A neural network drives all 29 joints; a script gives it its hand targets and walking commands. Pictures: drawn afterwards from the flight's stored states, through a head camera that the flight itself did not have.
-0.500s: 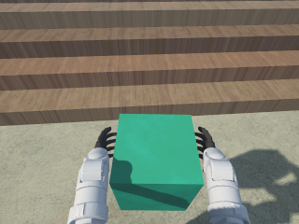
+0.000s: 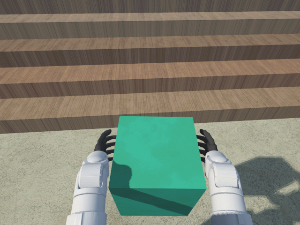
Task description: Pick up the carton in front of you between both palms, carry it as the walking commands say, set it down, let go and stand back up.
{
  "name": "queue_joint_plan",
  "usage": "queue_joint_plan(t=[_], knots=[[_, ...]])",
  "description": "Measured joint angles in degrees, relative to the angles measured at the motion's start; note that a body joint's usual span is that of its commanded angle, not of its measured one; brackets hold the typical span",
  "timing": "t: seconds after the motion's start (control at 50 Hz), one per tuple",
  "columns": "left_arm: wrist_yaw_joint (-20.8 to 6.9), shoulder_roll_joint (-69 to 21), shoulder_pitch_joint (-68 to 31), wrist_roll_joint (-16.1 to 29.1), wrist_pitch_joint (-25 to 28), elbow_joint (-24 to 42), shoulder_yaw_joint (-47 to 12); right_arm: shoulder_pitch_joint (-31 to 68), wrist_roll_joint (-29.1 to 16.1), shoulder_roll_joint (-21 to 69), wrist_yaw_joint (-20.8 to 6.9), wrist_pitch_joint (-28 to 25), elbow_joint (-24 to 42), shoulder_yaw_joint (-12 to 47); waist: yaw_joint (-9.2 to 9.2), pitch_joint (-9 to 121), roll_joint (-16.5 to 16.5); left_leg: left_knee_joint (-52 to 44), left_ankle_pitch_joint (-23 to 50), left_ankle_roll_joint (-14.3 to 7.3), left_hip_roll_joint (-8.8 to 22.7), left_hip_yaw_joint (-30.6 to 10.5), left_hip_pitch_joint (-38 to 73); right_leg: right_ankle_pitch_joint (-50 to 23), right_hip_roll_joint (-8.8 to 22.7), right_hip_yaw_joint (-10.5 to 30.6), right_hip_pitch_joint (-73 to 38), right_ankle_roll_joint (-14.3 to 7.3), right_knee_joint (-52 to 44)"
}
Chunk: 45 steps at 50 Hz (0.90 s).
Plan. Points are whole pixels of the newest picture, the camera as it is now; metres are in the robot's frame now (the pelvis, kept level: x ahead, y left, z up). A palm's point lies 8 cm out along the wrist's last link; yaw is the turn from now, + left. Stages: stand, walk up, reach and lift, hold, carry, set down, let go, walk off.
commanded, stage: hold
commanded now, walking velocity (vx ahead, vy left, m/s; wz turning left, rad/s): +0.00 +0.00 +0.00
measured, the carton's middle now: (155, 168) +0.28 +0.00 -0.02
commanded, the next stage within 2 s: carry in 0.26 s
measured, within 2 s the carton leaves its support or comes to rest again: neither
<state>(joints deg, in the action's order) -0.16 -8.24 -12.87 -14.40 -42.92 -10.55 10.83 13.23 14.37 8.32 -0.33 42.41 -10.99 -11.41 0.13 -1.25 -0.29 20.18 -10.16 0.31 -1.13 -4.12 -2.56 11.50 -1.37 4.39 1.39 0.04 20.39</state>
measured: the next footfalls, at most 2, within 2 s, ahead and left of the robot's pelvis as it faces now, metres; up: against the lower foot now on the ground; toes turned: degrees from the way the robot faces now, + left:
left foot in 0.72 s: +0.20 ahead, +0.10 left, +0.00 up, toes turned +9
right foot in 1.10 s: +0.49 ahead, -0.14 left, +0.00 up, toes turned -15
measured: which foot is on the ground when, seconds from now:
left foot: down 0.00-0.46, up 0.48-0.70, down 0.72-1.00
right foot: down 0.00-0.74, up 0.76-1.00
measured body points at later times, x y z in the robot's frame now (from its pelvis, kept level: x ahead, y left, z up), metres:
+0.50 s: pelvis +0.02 -0.01 -0.01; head -0.03 -0.02 +0.44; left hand +0.33 +0.13 +0.07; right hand +0.32 -0.18 +0.06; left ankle +0.02 +0.12 -0.73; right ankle +0.01 -0.12 -0.75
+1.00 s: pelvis +0.25 -0.01 +0.00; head +0.24 -0.01 +0.45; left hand +0.54 +0.12 +0.08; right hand +0.52 -0.18 +0.08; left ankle +0.16 +0.10 -0.75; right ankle +0.34 -0.14 -0.71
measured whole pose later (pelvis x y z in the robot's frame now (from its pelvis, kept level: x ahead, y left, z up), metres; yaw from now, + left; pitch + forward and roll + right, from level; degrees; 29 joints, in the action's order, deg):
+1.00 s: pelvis +0.25 -0.01 +0.00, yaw -3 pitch +5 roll +0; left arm 5.2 -7.7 -9.9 -5.4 -70.7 18.5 7.5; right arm 10.3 5.8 7.8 5.6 70.7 18.3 -6.6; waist 1.7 8.0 0.7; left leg 16.5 -16.4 -0.2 2.7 11.7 -5.0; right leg 11.7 5.4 -7.5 33.8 0.4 40.0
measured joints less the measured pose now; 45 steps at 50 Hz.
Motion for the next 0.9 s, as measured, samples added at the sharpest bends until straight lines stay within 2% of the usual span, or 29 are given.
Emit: queue_joint_plan(t=[0.26, 0.32, 0.36, 0.42, 0.46, 0.5, 0.56, 0.62, 0.68, 0.72, 0.76, 0.8, 0.84, 0.9], knots=[[-0.50, -0.65, -3.10, -0.93, -0.91, -2.53, 2.63, 3.08, 0.95, 0.67, -0.55, 0.81, -2.59, -2.74, -0.24, -0.50, 0.01, 2.76, -0.45, 0.00, -0.07, 0.33, -2.05, 0.46, -0.11, 0.21, 2.22, 0.13, 2.94], [-0.43, -0.54, -2.60, -0.63, -1.43, -2.06, 2.45, 2.81, 0.83, 0.62, -0.30, 1.44, -2.26, -2.21, -0.48, 3.40, 0.15, 6.03, -6.06, 0.07, -0.01, 1.01, -6.48, 6.95, -0.05, 0.29, 7.23, 0.30, 7.18], [-0.38, -0.27, -2.26, 0.00, -2.13, -0.49, 2.23, 2.89, 0.40, 0.63, -0.01, 2.29, -0.94, -1.53, -0.91, 5.49, 0.41, 6.41, -7.27, -0.14, 0.31, 1.82, -8.49, 10.49, 0.59, -0.93, 10.57, 0.33, 10.04], [0.14, 0.97, -2.33, 2.11, -3.84, 2.42, 1.09, 2.67, -0.48, 0.60, 1.21, 4.29, 2.65, 0.28, -1.54, 7.51, 1.06, 7.63, -3.67, -0.27, 1.41, 2.87, -10.80, 9.92, 1.16, -4.81, 12.79, 0.18, 10.71], [0.82, 1.24, -2.43, 3.72, -5.83, 3.89, -0.13, 1.36, -1.62, 0.08, 2.00, 6.71, 6.03, 1.02, -1.20, 8.86, 1.86, 11.09, -8.29, -0.12, 2.41, 2.51, -12.55, 6.15, 0.42, -5.89, 12.60, -0.76, 9.31], [1.92, 0.90, -2.58, 4.51, -8.47, 5.37, -1.71, -0.06, -3.37, -1.30, 2.45, 9.61, 9.16, 1.58, -0.64, 10.19, 1.15, 17.50, -13.09, 0.11, 2.89, 4.67, -15.99, 4.03, 0.89, -6.88, 12.35, -1.85, 8.14], [3.66, 0.87, -1.25, 5.33, -13.22, 9.39, -3.78, -0.25, -6.41, -3.23, 3.11, 14.50, 12.00, 2.63, 0.01, 11.03, 0.05, 22.85, -13.38, 0.11, 3.29, 7.79, -20.65, 4.05, 1.88, -7.06, 10.46, -1.97, 3.92], [5.09, 1.02, -0.21, 6.25, -17.77, 15.01, -4.70, 0.37, -8.39, -3.99, 3.93, 18.52, 15.31, 3.66, 0.20, 10.96, -0.79, 19.42, -10.81, 0.50, 3.18, 9.96, -22.77, 3.28, 2.86, -6.62, 8.20, -1.27, -0.27], [5.54, 0.43, 0.75, 6.62, -21.14, 20.64, -4.30, 0.02, -9.16, -3.34, 4.26, 21.25, 19.56, 3.77, -0.16, 11.02, -1.34, 11.37, -7.27, 0.77, 2.70, 12.47, -22.02, 4.79, 3.57, -6.39, 6.44, -0.58, -1.19], [5.54, 0.22, 1.63, 6.91, -22.85, 24.06, -3.91, -0.39, -8.94, -2.04, 4.33, 22.65, 22.28, 3.49, -0.58, 11.08, -1.18, 4.79, -4.32, 0.49, 2.35, 14.57, -19.06, 8.29, 3.75, -6.06, 6.34, 0.08, 2.39], [5.32, 0.87, 2.85, 7.97, -24.02, 26.58, -2.89, -1.16, -7.89, 0.17, 4.47, 23.03, 23.76, 3.77, -0.83, 11.49, -1.95, 5.18, 1.23, -1.83, 1.96, 16.14, -18.27, 12.85, 4.94, -6.37, 9.77, 0.01, 12.64], [5.23, 0.97, 4.38, 8.76, -25.30, 27.63, -2.22, -2.51, -7.40, -0.19, 4.92, 24.19, 24.35, 6.04, -1.00, 11.43, -1.28, 7.32, -1.79, -3.24, 2.43, 16.93, -17.40, 14.86, 4.84, -7.06, 15.99, -0.68, 26.09], [5.28, 0.71, 4.90, 9.01, -26.71, 27.97, -2.31, -3.70, -7.68, -0.57, 5.36, 26.01, 25.66, 6.61, -0.78, 10.94, -0.18, 6.09, -4.03, -3.29, 2.87, 16.91, -15.05, 14.21, 4.91, -8.38, 22.15, -1.07, 34.98], [5.34, 0.72, 4.41, 9.28, -27.82, 28.24, -2.97, -4.25, -8.15, -0.67, 5.91, 27.84, 27.84, 6.10, 0.16, 10.06, 0.65, 1.36, -4.08, -2.25, 3.04, 16.48, -10.26, 8.41, 6.16, -10.04, 28.60, -0.50, 34.63]])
